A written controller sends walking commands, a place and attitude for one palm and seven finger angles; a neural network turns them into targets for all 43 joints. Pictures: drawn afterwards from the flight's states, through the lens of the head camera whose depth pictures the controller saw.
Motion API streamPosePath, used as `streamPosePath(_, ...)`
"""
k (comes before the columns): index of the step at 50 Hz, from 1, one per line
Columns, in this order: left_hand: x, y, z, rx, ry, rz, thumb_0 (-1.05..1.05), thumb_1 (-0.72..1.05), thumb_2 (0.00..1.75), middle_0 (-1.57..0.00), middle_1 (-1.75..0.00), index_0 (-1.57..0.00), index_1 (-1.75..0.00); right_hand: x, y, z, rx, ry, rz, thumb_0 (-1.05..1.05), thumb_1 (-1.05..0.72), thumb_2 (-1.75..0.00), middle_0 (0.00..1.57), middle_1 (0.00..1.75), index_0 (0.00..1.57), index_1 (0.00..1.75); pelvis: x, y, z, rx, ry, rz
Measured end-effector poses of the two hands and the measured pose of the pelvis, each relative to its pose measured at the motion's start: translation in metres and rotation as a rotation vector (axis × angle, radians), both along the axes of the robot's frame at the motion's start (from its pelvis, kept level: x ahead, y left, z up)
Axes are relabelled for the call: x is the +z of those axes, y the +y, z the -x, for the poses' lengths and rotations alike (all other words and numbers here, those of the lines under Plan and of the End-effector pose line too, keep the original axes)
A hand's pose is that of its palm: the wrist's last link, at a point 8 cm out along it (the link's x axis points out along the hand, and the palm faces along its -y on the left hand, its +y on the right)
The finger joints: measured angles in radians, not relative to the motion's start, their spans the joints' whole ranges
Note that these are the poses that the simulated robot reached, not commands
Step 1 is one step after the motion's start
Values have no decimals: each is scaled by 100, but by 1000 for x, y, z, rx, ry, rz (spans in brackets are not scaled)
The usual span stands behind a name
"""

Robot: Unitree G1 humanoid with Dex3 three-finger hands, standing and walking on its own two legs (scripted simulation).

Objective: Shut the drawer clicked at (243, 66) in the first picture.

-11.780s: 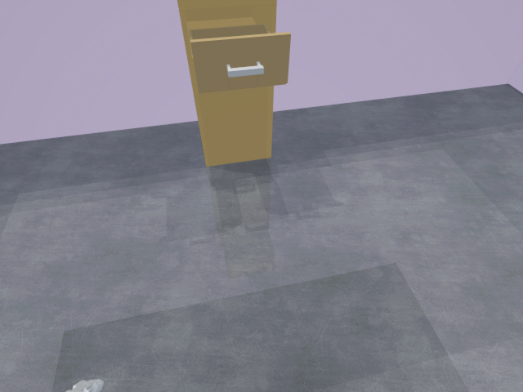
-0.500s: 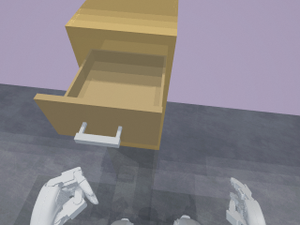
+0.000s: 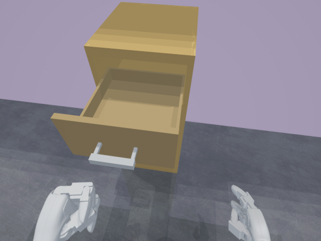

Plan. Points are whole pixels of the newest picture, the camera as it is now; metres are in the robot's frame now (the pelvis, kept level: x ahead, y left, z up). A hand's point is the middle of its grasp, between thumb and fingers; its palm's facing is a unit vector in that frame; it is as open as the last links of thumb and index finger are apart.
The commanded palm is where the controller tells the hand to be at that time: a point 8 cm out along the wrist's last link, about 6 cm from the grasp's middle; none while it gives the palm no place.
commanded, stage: raise the hand and make a fist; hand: left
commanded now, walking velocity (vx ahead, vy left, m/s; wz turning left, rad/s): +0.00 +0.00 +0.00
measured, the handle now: (114, 155) +0.34 +0.16 +0.00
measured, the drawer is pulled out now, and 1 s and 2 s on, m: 0.30 0.30 0.30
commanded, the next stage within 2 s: bring the fist close to the handle in 0.36 s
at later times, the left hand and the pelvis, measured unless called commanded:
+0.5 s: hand (91, 218) +0.15 +0.14 +0.10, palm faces -0.03 -1.00 -0.07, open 3.3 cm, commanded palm +0.12 +0.20 +0.10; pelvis -0.01 -0.01 +0.01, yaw +0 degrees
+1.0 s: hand (109, 203) +0.19 +0.13 +0.05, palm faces -0.07 -1.00 -0.04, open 3.3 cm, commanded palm +0.17 +0.19 +0.05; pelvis -0.01 -0.01 -0.01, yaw +0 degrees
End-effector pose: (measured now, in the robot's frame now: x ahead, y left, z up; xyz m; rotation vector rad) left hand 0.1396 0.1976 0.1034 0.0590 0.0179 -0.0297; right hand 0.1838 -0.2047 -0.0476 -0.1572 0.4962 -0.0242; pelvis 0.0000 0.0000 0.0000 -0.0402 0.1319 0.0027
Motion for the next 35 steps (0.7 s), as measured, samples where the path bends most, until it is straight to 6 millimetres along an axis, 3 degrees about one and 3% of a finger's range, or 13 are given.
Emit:
streamPosePath(13,-1,4,4,8,27,-10,2,90,90,-140,-160,-140,-160,7,-28,10,-64,-9,35,1,-91,-89,20,30,20,30,6,-7,-1,-7,-15,-9)
streamPosePath(26,-2,2,8,7,11,-10,2,90,90,-140,-160,-140,-160,10,-23,5,-33,-48,19,1,-91,-89,20,30,20,30,6,-12,6,-1,-28,-11)
streamPosePath(35,-21,-4,-12,-17,27,7,2,90,90,-140,-160,-140,-160,0,-27,15,-22,-6,40,1,-90,-89,21,30,20,30,3,-13,11,3,-8,-14)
